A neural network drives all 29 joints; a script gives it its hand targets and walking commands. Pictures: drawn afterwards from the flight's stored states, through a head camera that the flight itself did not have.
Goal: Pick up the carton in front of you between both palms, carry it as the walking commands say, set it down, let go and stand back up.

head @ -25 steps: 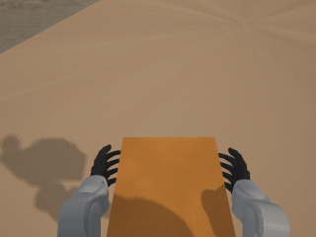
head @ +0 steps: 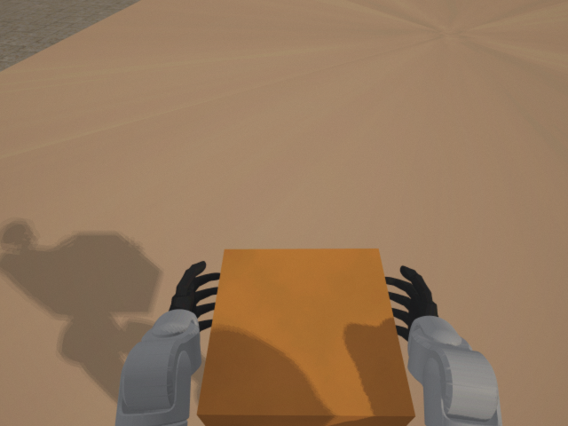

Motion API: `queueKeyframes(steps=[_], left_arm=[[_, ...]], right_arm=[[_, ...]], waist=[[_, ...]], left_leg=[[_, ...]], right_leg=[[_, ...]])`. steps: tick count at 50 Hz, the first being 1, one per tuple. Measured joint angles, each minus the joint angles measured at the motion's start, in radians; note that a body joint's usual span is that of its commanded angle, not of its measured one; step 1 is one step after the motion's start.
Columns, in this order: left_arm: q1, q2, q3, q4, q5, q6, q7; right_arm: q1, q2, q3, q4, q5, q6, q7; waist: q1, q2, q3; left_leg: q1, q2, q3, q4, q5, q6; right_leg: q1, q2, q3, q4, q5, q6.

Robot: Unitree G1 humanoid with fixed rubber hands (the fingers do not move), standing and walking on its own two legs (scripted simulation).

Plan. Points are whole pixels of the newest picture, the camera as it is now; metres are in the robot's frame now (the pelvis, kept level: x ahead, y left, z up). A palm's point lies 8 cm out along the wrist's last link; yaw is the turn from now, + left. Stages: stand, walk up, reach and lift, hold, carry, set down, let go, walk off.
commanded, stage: carry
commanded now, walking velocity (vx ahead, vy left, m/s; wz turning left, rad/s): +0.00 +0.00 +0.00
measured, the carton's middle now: (301, 358) +0.23 +0.00 -0.02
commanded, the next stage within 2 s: hold in 1.88 s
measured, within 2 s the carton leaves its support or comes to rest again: neither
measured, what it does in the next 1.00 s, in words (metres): shifts its weight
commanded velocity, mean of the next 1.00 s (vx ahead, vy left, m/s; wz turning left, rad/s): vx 0.00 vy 0.00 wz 0.00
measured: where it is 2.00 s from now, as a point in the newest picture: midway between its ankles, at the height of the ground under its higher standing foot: outside the picture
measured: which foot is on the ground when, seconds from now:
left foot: down 0.00-1.00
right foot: down 0.00-1.00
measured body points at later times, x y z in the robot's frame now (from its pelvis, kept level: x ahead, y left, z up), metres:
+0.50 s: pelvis -0.05 +0.00 +0.00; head -0.06 +0.00 +0.45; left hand +0.25 +0.15 +0.02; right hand +0.25 -0.15 +0.02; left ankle -0.11 +0.11 -0.73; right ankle +0.00 -0.11 -0.73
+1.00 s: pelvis -0.06 +0.01 +0.00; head -0.07 +0.01 +0.45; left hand +0.24 +0.16 +0.03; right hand +0.24 -0.14 +0.03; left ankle -0.11 +0.11 -0.73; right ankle +0.00 -0.11 -0.73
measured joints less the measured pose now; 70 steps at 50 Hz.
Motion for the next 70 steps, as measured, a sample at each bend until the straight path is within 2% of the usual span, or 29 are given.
queueKeyframes(steps=[11,19,23,27,33,41,70], left_arm=[[-0.086,0.001,0.033,0.235,0.066,-0.154,-0.032],[-0.184,-0.008,0.092,0.473,0.128,-0.316,-0.054],[-0.220,-0.015,0.126,0.546,0.143,-0.390,-0.059],[-0.235,-0.018,0.138,0.538,0.139,-0.413,-0.059],[-0.230,-0.017,0.127,0.476,0.127,-0.375,-0.059],[-0.226,-0.016,0.124,0.489,0.136,-0.349,-0.062],[-0.238,-0.019,0.130,0.499,0.145,-0.347,-0.066]], right_arm=[[-0.081,-0.001,-0.028,0.230,-0.066,-0.154,0.038],[-0.175,0.007,-0.088,0.463,-0.127,-0.313,0.061],[-0.214,0.013,-0.119,0.537,-0.143,-0.387,0.066],[-0.230,0.017,-0.127,0.531,-0.141,-0.411,0.066],[-0.226,0.016,-0.116,0.470,-0.131,-0.373,0.065],[-0.221,0.015,-0.114,0.482,-0.143,-0.346,0.070],[-0.231,0.017,-0.121,0.493,-0.151,-0.344,0.072]], waist=[[0.001,-0.005,0.030],[-0.002,-0.009,0.046],[-0.003,-0.010,0.063],[-0.004,-0.011,0.079],[-0.002,-0.010,0.078],[0.001,-0.009,0.062],[0.001,-0.009,0.062]], left_leg=[[-0.027,-0.004,0.004,0.017,0.033,0.009],[-0.047,-0.012,0.006,0.016,0.060,0.017],[-0.057,-0.015,0.006,0.019,0.068,0.020],[-0.069,-0.016,0.006,0.025,0.072,0.022],[-0.084,-0.016,0.005,0.038,0.070,0.025],[-0.083,-0.019,0.006,0.043,0.067,0.030],[-0.099,-0.034,0.012,0.058,0.068,0.052]], right_leg=[[-0.008,-0.006,0.001,-0.025,0.054,-0.005],[-0.018,-0.011,0.003,-0.050,0.094,-0.008],[-0.024,-0.014,0.005,-0.055,0.108,-0.008],[-0.032,-0.017,0.005,-0.057,0.117,-0.008],[-0.043,-0.019,0.005,-0.053,0.120,-0.007],[-0.041,-0.023,0.006,-0.051,0.120,-0.002],[-0.047,-0.040,0.014,-0.059,0.142,0.018]])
